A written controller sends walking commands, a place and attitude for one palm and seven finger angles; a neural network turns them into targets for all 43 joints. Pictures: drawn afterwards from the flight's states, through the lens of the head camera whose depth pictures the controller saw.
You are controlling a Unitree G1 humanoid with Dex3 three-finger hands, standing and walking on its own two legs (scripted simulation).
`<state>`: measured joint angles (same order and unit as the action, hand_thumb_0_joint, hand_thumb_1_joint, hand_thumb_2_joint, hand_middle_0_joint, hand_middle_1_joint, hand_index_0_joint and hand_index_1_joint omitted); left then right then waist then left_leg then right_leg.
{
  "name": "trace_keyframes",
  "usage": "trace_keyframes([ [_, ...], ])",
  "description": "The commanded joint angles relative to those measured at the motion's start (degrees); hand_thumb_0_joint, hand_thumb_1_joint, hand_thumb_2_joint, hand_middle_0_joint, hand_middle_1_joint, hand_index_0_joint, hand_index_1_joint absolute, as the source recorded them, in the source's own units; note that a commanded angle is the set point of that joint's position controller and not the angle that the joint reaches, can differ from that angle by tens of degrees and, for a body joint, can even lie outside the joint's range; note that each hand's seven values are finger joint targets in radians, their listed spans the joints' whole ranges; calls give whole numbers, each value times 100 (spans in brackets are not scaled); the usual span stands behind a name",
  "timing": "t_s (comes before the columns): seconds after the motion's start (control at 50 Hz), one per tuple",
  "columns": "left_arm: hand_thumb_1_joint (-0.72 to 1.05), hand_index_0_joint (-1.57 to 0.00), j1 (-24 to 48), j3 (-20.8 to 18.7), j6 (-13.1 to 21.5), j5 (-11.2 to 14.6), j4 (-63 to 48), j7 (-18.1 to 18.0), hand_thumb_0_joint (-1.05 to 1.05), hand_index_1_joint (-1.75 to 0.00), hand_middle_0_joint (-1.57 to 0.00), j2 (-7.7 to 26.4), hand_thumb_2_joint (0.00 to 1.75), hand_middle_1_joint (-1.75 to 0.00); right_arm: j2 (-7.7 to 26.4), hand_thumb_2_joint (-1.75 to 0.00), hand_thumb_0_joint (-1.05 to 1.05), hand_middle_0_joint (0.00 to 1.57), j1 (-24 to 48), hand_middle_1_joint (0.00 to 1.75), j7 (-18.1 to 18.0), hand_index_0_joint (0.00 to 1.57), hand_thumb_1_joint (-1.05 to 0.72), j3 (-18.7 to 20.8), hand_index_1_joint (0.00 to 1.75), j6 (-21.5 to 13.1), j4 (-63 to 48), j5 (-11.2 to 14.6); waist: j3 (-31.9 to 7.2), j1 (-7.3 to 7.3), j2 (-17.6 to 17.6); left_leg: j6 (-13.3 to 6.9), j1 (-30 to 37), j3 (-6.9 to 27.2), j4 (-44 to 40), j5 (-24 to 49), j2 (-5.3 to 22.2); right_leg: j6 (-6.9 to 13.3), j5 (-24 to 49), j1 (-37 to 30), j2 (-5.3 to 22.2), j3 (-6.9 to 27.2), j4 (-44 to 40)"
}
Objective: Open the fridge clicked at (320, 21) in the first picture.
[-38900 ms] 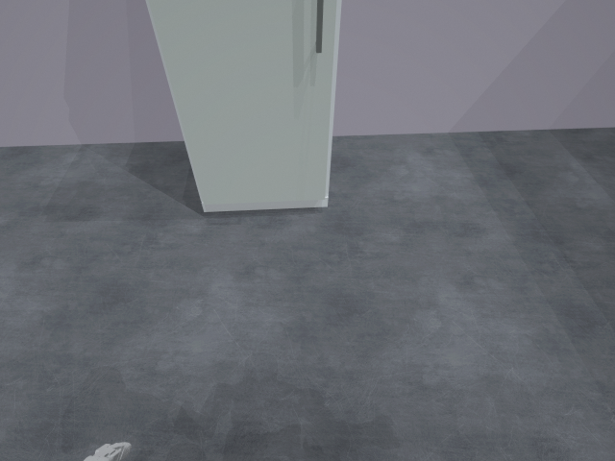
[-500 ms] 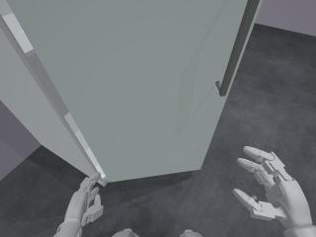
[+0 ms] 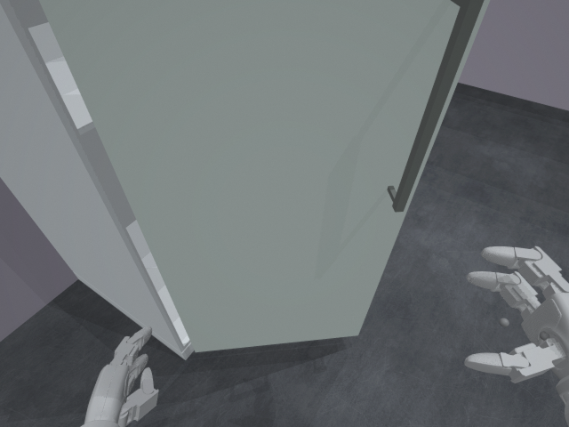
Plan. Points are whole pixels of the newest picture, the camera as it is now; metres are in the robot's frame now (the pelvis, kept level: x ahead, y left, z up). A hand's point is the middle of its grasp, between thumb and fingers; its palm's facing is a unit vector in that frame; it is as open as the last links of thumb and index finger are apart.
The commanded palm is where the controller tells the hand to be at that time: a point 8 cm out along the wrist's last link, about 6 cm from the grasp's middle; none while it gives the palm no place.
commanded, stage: raise the hand to about handle height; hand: right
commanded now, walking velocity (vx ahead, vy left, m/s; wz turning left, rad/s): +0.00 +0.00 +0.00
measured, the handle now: (421, 121) +0.52 -0.18 +0.19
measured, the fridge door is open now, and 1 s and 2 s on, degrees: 51 51 51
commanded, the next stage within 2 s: move the hooked fingers beside the handle in 0.96 s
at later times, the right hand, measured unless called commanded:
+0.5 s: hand (556, 252) +0.27 -0.27 +0.19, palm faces -0.03 +0.99 -0.12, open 14.0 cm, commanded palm +0.24 -0.31 +0.19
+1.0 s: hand (548, 257) +0.28 -0.27 +0.18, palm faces -0.03 +0.99 -0.10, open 14.0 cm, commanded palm +0.24 -0.31 +0.19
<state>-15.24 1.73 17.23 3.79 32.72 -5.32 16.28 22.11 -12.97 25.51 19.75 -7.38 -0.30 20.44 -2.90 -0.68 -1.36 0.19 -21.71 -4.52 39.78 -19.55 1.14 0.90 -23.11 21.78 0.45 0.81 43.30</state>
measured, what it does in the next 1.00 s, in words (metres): stands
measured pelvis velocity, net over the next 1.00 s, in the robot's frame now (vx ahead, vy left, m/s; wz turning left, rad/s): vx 0.00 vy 0.01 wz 0.00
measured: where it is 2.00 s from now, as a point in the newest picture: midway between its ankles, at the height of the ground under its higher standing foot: outside the picture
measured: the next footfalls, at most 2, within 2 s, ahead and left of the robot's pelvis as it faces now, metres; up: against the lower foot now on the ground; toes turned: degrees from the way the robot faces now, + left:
none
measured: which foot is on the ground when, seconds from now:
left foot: down 0.00-1.00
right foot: down 0.00-1.00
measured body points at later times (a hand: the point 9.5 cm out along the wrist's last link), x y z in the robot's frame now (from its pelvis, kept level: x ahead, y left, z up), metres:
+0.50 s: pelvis +0.01 +0.01 +0.02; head -0.01 +0.02 +0.47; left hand +0.18 +0.24 -0.05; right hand +0.27 -0.33 +0.20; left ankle +0.01 +0.12 -0.72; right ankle +0.00 -0.11 -0.72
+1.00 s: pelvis +0.00 +0.01 +0.02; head -0.01 +0.02 +0.47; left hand +0.18 +0.24 -0.05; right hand +0.27 -0.32 +0.19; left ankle +0.01 +0.12 -0.72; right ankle +0.00 -0.11 -0.72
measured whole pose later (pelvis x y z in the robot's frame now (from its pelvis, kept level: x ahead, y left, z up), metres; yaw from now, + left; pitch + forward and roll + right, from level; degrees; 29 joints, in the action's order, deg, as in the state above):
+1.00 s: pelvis +0.00 +0.01 +0.02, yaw +0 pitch -1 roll +1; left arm -14.4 4.0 14.3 4.5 33.5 -6.0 15.8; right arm 28.7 4.8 32.6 27.2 3.3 12.3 20.0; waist -1.2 -1.7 -2.7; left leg -0.3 -14.0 -4.4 31.4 -16.0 1.0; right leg 0.4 -18.7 13.3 0.3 0.6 33.4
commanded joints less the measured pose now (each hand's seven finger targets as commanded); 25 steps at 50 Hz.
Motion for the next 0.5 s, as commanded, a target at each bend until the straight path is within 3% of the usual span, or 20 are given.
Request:
trace_keyframes([
  [0.0, 90, -20, 560, -160, 348, -4, -884, -79, 0, -30, -20, 645, 90, -30, 1273, -32, 0, 30, 1259, 117, 140, 30, 45, 700, 117, -34, -920, 172, -599, -59, -404, -137, 544, 46, -725, 1199, -153, 34, 1545, -422, -27, 176, -1043],
  [0.08, 90, -20, 595, -115, 291, -13, -878, -82, 0, -30, -20, 664, 90, -30, 1550, -30, 0, 30, 1712, 120, 286, 30, 50, 886, 120, 193, -693, 176, -505, -94, -371, -148, 676, 80, -874, 1218, -158, 50, 1556, -510, -35, 166, -1150],
  [0.14, 90, -20, 620, -89, 241, -1, -883, -101, 0, -30, -20, 642, 90, -30, 1663, -30, 0, 30, 2102, 120, 389, 30, 50, 962, 120, 294, -666, 183, -731, -68, -339, -129, 759, 83, -923, 1442, -163, 65, 1726, -726, -45, 165, -1202],
  [0.2, 90, -20, 653, -48, 206, 3, -848, -118, 0, -30, -20, 625, 90, -30, 1792, -30, 0, 30, 2488, 120, 457, 30, 50, 996, 120, 361, -573, 170, -640, -59, -518, -152, 793, 85, -1019, 1404, -165, 56, 1692, -852, -54, 180, -1303],
  [0.32, 90, -20, 680, -22, 142, 19, -818, -145, 0, -30, -20, 643, 90, -30, 2179, -30, 0, 30, 2995, 120, 617, 30, 50, 1264, 120, 530, -185, 169, -822, -85, -274, -139, 977, 101, -1145, 1514, -137, 77, 1786, -999, -69, 193, -1424],
  [0.36, 90, -20, 720, -1, 138, 28, -819, -150, 0, -30, -20, 640, 90, -30, 2262, -30, 0, 30, 3276, 120, 663, 30, 50, 1285, 120, 573, -120, 176, -762, -85, -440, -148, 940, 100, -1183, 1428, -121, 68, 1707, -1033, -78, 221, -1477],
  [0.4, 90, -20, 681, -2, 100, 34, -793, -142, 0, -30, -20, 653, 90, -30, 2370, -30, 0, 30, 3318, 120, 715, 30, 50, 1345, 120, 645, 108, 175, -745, -91, -307, -151, 1018, 125, -1240, 1527, -126, 81, 1789, -1034, -79, 199, -1493],
  [0.44, 90, -20, 699, -6, 95, 48, -804, -142, 0, -30, -20, 678, 90, -30, 2486, -30, 0, 30, 3544, 120, 761, 30, 50, 1385, 120, 703, 128, 155, -827, -103, -408, -151, 1049, 111, -1239, 1577, -110, 79, 1837, -1094, -92, 208, -1521],
  [0.48, 90, -20, 658, -26, 80, 46, -823, -96, 0, -30, -20, 673, 90, -30, 2332, -30, 0, 30, 3164, 120, 821, 30, 50, 1310, 120, 782, 443, 175, -765, -136, -178, -157, 1091, 135, -1265, 1615, -97, 84, 1871, -1020, -90, 192, -1501],
])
